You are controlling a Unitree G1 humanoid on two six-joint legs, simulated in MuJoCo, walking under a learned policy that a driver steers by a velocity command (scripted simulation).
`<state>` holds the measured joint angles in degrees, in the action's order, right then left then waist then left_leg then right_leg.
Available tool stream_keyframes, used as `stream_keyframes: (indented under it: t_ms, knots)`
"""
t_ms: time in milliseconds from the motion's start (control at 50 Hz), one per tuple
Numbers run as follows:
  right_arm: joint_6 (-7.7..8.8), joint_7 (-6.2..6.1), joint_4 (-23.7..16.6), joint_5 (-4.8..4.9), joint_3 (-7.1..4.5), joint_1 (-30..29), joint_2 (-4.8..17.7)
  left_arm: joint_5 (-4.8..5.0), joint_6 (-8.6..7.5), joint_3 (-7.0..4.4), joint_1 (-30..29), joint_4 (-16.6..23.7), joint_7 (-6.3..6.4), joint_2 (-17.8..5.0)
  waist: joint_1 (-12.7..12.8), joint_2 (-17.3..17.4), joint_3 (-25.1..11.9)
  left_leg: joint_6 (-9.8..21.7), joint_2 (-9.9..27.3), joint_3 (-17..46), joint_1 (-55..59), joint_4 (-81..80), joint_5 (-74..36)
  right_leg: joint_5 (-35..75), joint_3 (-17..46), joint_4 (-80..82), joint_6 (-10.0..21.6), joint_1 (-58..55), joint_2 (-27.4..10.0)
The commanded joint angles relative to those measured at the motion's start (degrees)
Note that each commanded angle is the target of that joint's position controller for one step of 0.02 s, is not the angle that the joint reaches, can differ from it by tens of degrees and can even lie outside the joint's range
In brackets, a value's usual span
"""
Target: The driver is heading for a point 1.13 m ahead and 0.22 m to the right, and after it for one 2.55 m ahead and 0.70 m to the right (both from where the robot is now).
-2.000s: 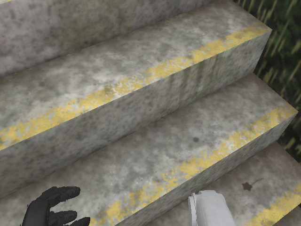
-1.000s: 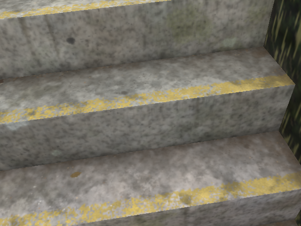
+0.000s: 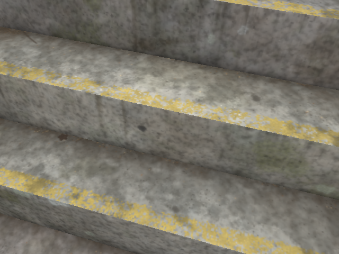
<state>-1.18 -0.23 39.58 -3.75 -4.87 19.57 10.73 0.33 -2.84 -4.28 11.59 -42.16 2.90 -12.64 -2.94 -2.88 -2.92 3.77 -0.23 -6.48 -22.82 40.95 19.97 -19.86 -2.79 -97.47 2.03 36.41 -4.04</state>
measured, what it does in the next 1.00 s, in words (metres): climbs: right foot 0.21 m higher, then left foot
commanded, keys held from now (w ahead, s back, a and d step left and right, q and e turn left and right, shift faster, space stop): w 1.00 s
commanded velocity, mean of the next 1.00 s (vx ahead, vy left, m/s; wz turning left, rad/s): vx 0.47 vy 0.00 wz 0.05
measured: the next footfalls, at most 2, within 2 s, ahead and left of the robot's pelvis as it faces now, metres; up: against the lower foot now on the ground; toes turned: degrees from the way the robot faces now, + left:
right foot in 0.36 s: +0.28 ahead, -0.14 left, +0.21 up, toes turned -4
left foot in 0.94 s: +0.32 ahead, +0.15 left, +0.21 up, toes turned +6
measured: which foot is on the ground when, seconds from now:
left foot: down 0.00-0.38, up 0.40-0.92, down 0.94-1.00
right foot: up 0.00-0.34, down 0.36-0.92, up 0.94-1.00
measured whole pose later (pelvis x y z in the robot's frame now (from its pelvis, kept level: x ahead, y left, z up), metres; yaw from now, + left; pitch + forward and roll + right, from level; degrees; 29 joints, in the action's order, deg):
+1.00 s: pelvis +0.27 +0.05 +0.21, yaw -1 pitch +2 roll +1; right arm 2.9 1.3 51.2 -2.1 -2.6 24.9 9.1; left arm -0.5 -5.6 -5.0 14.1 -51.2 1.7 -14.0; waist -6.1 -4.0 -7.4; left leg 2.9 1.7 -8.2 -22.5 41.9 22.1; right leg -19.2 3.4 -78.9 6.3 32.0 -3.9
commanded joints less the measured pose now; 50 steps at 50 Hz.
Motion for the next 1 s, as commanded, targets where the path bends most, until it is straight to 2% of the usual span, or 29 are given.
stream_keyframes:
  t_ms: [20, 160, 240, 280, 300, 320, 340, 360, 380, 400, 420, 440, 460, 480, 540, 620, 660, 680, 780, 800, 820, 860, 880, 900, 920, 940, 960, 980, 1000]
  knots:
    - [3.65, -0.88, 2.0, -0.29, -0.83, 5.8, 4.8, -1.80, -3.90, 2.79, -11.7, 9.5, -1.61, 4.0, -0.6, 3.4, 0.4, 11.7, 15.5, 26.9, 18.3, -22.5, 5.6, 5.5, 5.8, -25.0, 2.7, 29.3, 2.1]
    - [8.41, -0.68, 12.0, -0.09, -0.52, 8.7, 5.4, -0.23, -1.24, 4.61, -18.8, 13.5, -0.70, 7.3, -0.4, 5.4, 4.1, 12.0, 21.0, 21.9, 24.3, -29.8, 4.1, -9.1, 10.5, -53.7, 6.8, 55.2, 6.0]
    - [8.29, -1.35, 14.1, 1.37, 0.61, 4.4, 5.9, -0.03, 0.10, 6.73, -30.4, 19.8, -0.97, 8.4, 1.7, 3.5, 9.6, 8.5, 15.3, 10.0, 6.2, -42.6, 0.5, -6.3, -0.9, -27.7, 6.0, 44.3, 0.3]
    - [6.60, -2.22, 12.4, 4.69, 1.37, -3.2, 5.4, 2.26, 1.56, 8.50, -22.3, 17.0, -1.38, 9.8, 5.0, 6.1, 5.9, 9.7, 10.0, -1.2, -10.4, -52.5, -21.4, -1.6, -7.7, 9.9, 7.9, 4.0, -0.4]
    - [6.57, -2.19, 11.0, 5.52, 1.23, -0.4, 8.5, 2.72, 1.82, 7.74, -15.2, 13.0, -1.07, 9.3, 4.5, 8.4, -1.1, 11.8, 11.5, -1.1, -4.0, -44.2, -60.5, -6.5, -11.5, 9.9, 7.5, -5.8, 4.2]
    - [7.52, -2.35, 11.2, 5.81, 0.01, 0.4, 11.9, 2.69, 1.73, 6.28, -3.0, 8.7, -0.20, 7.2, 9.3, 13.4, -10.3, 11.8, 13.1, -1.2, 8.0, -30.5, -104.9, -7.6, -10.5, 12.0, 6.7, -11.8, 8.1]
    - [8.45, -1.56, 11.2, 7.82, -1.01, 2.3, 13.9, 3.26, 0.40, 5.61, -1.1, 8.0, 0.07, 5.1, 9.7, 12.5, -17.5, 9.2, 12.1, 1.3, 11.4, -16.9, -109.8, -4.5, -5.5, 26.5, 6.4, -19.2, 9.1]
    - [8.25, -0.27, 9.5, 7.61, -0.81, 7.5, 11.3, 2.84, -1.19, 3.82, -2.7, 6.7, 0.55, 1.1, 4.5, 3.5, -26.1, 6.6, 7.6, 6.0, 2.3, -2.3, -94.9, -8.3, 8.6, 35.6, 9.1, -33.1, 4.9]
    - [8.69, 1.52, 8.4, 6.11, -0.99, 6.5, 11.4, 0.27, -0.40, 1.87, 3.7, 4.2, 1.31, -3.5, 6.1, -8.4, -32.9, 6.6, 3.4, 8.1, -0.6, 14.0, -61.8, -18.2, 25.3, 49.2, 9.5, -35.8, -0.1]
    - [9.15, 3.39, 6.9, 2.06, 0.48, 1.6, 3.8, -1.42, 0.60, -0.24, 7.6, -0.5, 0.65, -7.1, 6.9, -15.3, -30.9, 4.4, -3.8, 12.1, -3.7, 35.8, -29.7, -24.1, 32.7, 53.9, 11.0, -33.1, -4.0]
    - [9.52, 2.75, 5.6, 0.15, 1.48, -5.1, -4.2, -2.55, 0.98, -0.81, 4.2, -2.7, -0.54, -7.0, 7.4, -4.1, -24.5, 2.6, -8.2, 21.3, -14.7, 58.3, -22.0, -18.6, 30.2, 59.1, 10.2, -28.4, -2.3]
    - [7.81, 1.88, 1.3, -0.17, 1.38, -6.5, -5.3, -3.17, 2.03, -1.21, 1.1, -3.5, 0.06, -6.9, 5.2, -1.0, -22.0, 3.0, -10.2, 28.9, -24.9, 65.0, -21.6, -36.7, 38.3, 63.7, 8.5, -24.0, -6.7]
    - [5.97, 2.03, -1.8, -1.99, 2.23, -9.2, -6.7, -1.94, 1.94, -0.45, -1.9, -6.4, 0.43, -3.4, 0.6, -2.9, -8.7, 3.7, -7.4, 19.4, -30.5, 66.6, -23.8, -37.4, 36.8, 64.5, 6.9, -12.3, -6.9]
    - [4.26, 2.65, -0.9, -2.40, 3.12, -7.0, -7.3, -1.33, 1.08, 0.03, -5.2, -7.6, -0.04, -0.7, -2.5, -0.9, -2.2, 3.9, -7.0, 19.1, -32.4, 66.7, -23.3, -33.7, 31.1, 62.8, 7.0, -6.4, -4.5]
    - [1.35, 2.35, 0.1, 0.14, 3.47, -5.1, -5.8, -1.76, -1.48, 1.21, -5.2, -10.6, -0.56, 2.7, -4.2, -2.1, 1.8, 2.1, -8.2, 16.0, -38.0, 77.9, -16.2, -26.1, 24.9, 66.9, 8.9, -1.6, -4.7]
    - [0.89, 0.58, -2.0, 1.91, 3.41, -10.3, -4.2, -0.60, -2.90, 0.13, 0.1, -12.7, 0.30, -2.1, -3.6, -0.8, 5.8, -0.5, -3.0, 15.6, -46.2, 70.6, -15.4, -26.0, 23.4, 74.3, 7.6, -3.2, -8.5]
    - [0.25, 0.79, -1.3, 3.14, 2.66, -9.9, -2.1, 0.37, -3.50, -0.34, 0.9, -11.5, 1.37, -4.4, -3.5, -1.6, 4.1, -1.7, 0.0, 11.1, -41.7, 65.8, -16.4, -27.2, 22.0, 78.8, 9.2, -1.8, -10.3]
    - [0.67, 0.75, -0.7, 2.47, 2.56, -8.2, -1.8, -0.92, -4.11, -0.66, 0.3, -11.2, 1.89, -4.9, -4.1, -3.6, 1.9, -0.9, -0.4, 8.6, -38.5, 69.3, -17.2, -25.8, 19.3, 79.1, 11.0, -1.5, -10.3]
    - [0.50, 2.26, 2.1, 2.60, 1.99, -7.5, -1.6, -0.41, -4.49, -1.52, 0.9, -9.5, 2.79, -6.1, -3.3, -3.1, 1.5, 0.2, 5.6, 5.9, -28.5, 43.9, -15.8, -21.6, 13.2, 82.5, 9.4, -9.2, -9.2]
    - [0.79, 2.55, 2.2, 3.29, 2.56, -6.6, -1.9, -0.64, -4.52, -1.97, -3.4, -7.7, 3.24, -7.4, -4.7, -2.0, 0.3, 1.0, 6.5, 4.5, -15.2, 27.5, -14.7, -19.3, 8.6, 83.7, 8.0, -4.7, -7.8]
    - [1.35, 2.44, 2.8, 5.71, 2.77, -5.1, -2.1, -1.07, -4.63, -2.26, -2.2, -8.6, 2.76, -8.3, -4.1, -5.6, 0.0, 3.2, 6.9, 1.5, -6.0, 19.6, -9.7, -21.4, 8.2, 86.7, 8.9, -2.4, -8.8]
    - [1.22, 1.82, 4.3, 5.96, 2.45, -0.7, -1.6, -1.19, -4.01, -2.82, 0.4, -9.1, 2.27, -10.0, -3.6, -8.0, 1.3, 5.3, 6.5, -1.5, 1.7, 6.9, -1.8, -26.2, 12.0, 87.8, 11.5, -7.2, -12.6]
    - [1.46, 1.37, 5.7, 5.23, 1.91, 3.6, -0.5, -1.52, -3.15, -2.78, 0.3, -9.5, 1.62, -9.8, -4.8, -6.9, 3.7, 6.2, 5.9, -2.6, 3.0, -2.4, 0.2, -27.4, 11.5, 82.8, 11.9, -10.8, -12.6]
    - [1.94, 1.45, 8.8, 5.44, 1.60, 8.6, -0.1, -2.85, -1.69, -1.85, 3.8, -10.6, 1.14, -7.4, -5.0, 2.4, 6.3, 4.8, 1.9, -6.6, 5.8, -14.0, 3.7, -22.5, 6.0, 68.9, 12.4, -14.7, -7.0]
    - [2.90, 1.78, 11.3, 4.14, 1.99, 10.5, -0.5, -3.36, -1.41, -0.82, 6.0, -9.9, -0.10, -3.4, -2.8, 10.5, 6.2, 2.8, 1.8, -4.5, 8.0, -15.4, 2.6, -9.9, 0.2, 49.9, 11.9, -14.3, -3.0]
    - [4.34, 2.30, 11.6, 3.53, 3.05, 12.5, -2.2, -2.28, -2.18, 0.70, 4.4, -8.3, -1.37, 1.1, -2.5, 11.9, 3.7, 0.5, 3.3, 1.2, 12.9, -9.9, 1.0, -2.1, -1.6, 32.0, 10.4, -4.5, -0.3]
    - [4.65, 2.05, 11.0, 0.40, 1.97, 15.6, 5.1, 0.94, -3.57, 0.86, 5.7, -3.4, -2.91, 4.2, -1.0, 31.0, -2.4, 7.3, 17.7, 43.0, 24.9, -29.5, 22.3, -0.1, 0.1, 14.1, 5.2, 17.5, 7.5]
    - [5.40, 1.56, 10.4, -0.36, 1.45, 13.5, 5.5, -0.21, -4.78, 0.83, 2.8, -2.7, -2.46, 4.1, -1.6, 26.5, -1.4, 11.7, 25.2, 58.2, 22.3, -40.6, 31.3, 2.2, 4.6, -8.3, 2.3, 25.0, 7.3]
    - [6.33, 1.07, 9.6, -0.16, 1.94, 8.0, 5.4, -0.32, -5.37, 1.13, -6.4, 1.1, -1.68, 4.4, 0.0, 17.7, 4.5, 12.7, 25.8, 49.3, 19.1, -37.5, 23.9, 7.2, 4.7, -25.6, 1.3, 32.6, 4.8]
